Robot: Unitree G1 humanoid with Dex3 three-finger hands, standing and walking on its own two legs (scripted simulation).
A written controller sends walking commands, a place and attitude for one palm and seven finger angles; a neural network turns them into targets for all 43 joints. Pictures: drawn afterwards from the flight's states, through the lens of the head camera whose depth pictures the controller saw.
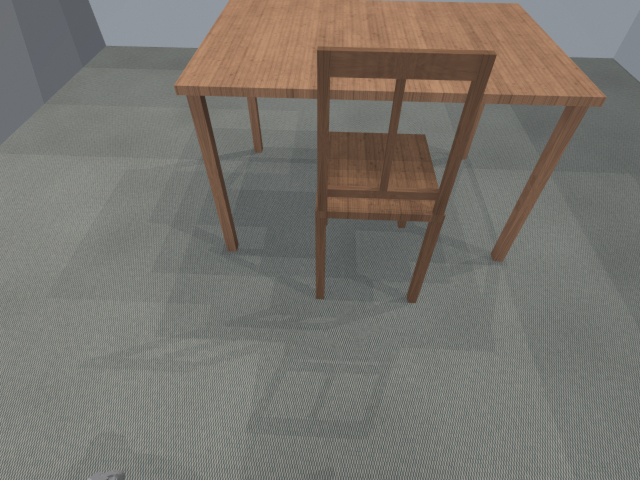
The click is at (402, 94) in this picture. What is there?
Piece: chair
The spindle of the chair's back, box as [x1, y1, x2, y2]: [380, 79, 405, 190]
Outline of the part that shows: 405,79 396,79 380,190 386,190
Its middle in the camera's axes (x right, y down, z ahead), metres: +0.17 -0.25 +0.96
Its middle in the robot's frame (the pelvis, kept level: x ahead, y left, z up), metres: +0.89 -0.12 -0.06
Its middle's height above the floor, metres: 0.71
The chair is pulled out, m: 0.00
